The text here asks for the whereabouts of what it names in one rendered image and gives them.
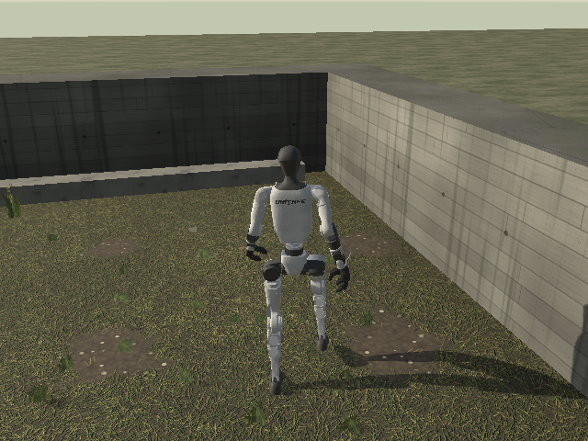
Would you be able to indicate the right robot hand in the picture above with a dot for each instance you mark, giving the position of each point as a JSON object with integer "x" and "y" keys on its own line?
{"x": 345, "y": 277}

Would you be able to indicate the robot left forearm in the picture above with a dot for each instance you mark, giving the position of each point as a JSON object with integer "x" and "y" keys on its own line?
{"x": 251, "y": 241}

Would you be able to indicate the right robot upper arm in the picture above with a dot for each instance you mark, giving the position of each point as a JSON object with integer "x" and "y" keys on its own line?
{"x": 320, "y": 193}

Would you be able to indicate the robot left shin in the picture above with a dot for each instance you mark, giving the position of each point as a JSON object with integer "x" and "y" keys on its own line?
{"x": 274, "y": 350}

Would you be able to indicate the left robot upper arm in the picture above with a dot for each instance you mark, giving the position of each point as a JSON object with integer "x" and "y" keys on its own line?
{"x": 262, "y": 195}

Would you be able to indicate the humanoid robot head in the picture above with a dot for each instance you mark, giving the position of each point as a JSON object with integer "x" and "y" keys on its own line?
{"x": 289, "y": 158}

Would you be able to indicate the robot right forearm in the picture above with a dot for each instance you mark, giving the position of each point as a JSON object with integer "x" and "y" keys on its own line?
{"x": 336, "y": 249}

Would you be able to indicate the left robot hand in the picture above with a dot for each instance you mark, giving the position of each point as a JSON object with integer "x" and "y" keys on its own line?
{"x": 255, "y": 257}

